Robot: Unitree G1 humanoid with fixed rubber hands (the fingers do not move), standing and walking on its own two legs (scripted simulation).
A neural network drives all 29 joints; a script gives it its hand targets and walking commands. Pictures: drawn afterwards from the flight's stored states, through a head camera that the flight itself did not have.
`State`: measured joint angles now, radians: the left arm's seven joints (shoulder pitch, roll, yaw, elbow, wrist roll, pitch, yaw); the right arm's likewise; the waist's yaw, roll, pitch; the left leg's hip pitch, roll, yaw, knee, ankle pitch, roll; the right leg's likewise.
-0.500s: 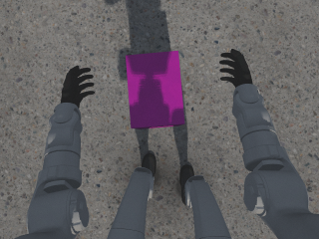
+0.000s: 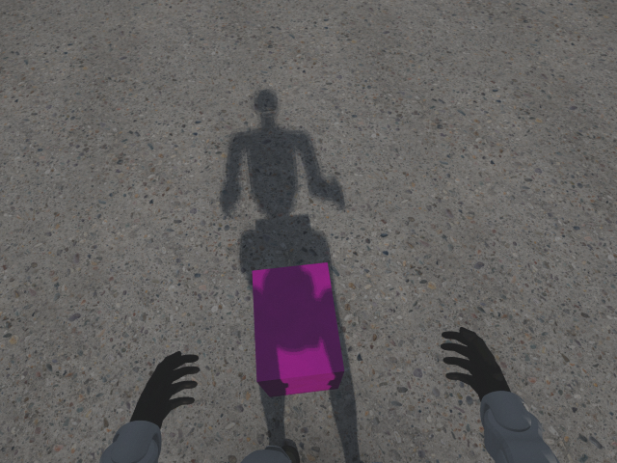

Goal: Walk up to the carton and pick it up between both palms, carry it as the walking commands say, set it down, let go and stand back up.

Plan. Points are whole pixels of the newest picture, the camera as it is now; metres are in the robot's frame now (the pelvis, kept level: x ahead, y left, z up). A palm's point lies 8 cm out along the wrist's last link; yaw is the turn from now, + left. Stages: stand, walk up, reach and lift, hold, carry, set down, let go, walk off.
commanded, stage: let go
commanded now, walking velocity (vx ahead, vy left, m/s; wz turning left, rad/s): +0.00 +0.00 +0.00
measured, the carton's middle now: (297, 332) +0.43 +0.07 -0.62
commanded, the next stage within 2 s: stand in 0.62 s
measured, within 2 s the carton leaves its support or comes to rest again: neither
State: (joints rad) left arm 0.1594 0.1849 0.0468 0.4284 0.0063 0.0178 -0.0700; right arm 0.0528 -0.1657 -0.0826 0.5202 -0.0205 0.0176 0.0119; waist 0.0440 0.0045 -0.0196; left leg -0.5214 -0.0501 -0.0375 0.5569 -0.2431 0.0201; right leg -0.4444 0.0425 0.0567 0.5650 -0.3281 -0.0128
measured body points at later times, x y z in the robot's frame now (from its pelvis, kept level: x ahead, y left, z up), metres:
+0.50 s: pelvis +0.00 -0.02 +0.01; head +0.01 -0.02 +0.46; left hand +0.17 +0.22 -0.07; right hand +0.17 -0.25 -0.07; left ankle +0.01 +0.10 -0.73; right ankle -0.04 -0.11 -0.73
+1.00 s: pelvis +0.02 +0.00 +0.01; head +0.02 +0.03 +0.46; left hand +0.17 +0.29 -0.10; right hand +0.15 -0.30 -0.07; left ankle +0.01 +0.10 -0.73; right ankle -0.04 -0.11 -0.73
